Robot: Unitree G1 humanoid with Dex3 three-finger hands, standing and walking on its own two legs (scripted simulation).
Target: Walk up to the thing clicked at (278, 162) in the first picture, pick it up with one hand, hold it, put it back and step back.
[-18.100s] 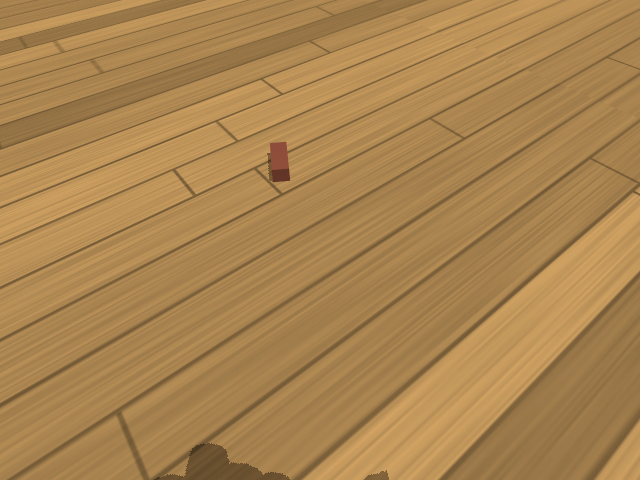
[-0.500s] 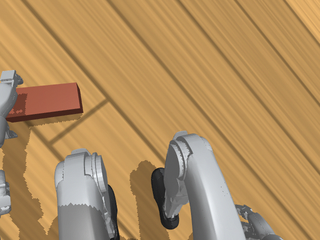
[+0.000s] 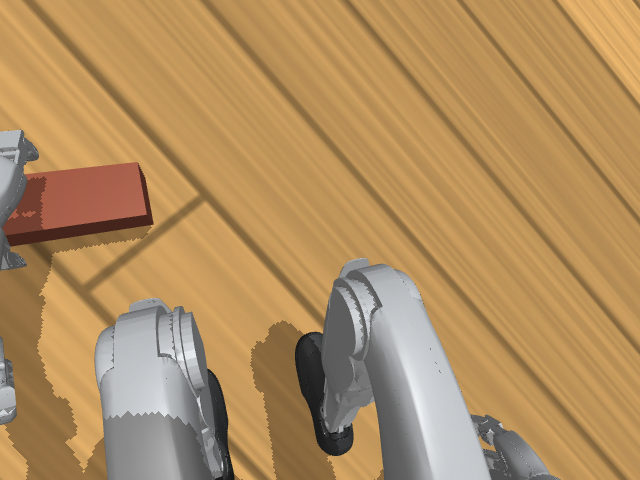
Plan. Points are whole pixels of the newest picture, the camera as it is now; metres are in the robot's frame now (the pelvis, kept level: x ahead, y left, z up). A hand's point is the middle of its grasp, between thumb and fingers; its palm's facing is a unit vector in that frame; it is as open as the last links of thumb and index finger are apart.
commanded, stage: rise first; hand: left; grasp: from above
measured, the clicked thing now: (71, 204) +0.48 +0.28 -0.30
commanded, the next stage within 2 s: approach in 1.22 s
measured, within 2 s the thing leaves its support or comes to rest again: neither
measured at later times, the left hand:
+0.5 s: hand (1, 216) +0.44 +0.32 -0.19, palm faces -0.45 -0.06 -0.89, open 13.7 cm
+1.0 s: hand out of the picture +0.44 +0.32 -0.17, palm faces -0.45 -0.05 -0.89, open 13.6 cm
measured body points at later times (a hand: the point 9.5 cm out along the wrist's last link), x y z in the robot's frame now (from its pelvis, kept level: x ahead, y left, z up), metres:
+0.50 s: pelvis +0.00 +0.00 -0.01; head +0.25 +0.08 +0.36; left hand +0.46 +0.32 -0.13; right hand +0.05 -0.28 -0.10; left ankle +0.07 +0.10 -0.30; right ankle +0.10 -0.10 -0.30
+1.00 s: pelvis +0.00 +0.00 +0.00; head +0.24 +0.08 +0.37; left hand +0.46 +0.32 -0.12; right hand +0.06 -0.27 -0.10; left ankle +0.07 +0.10 -0.30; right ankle +0.10 -0.10 -0.30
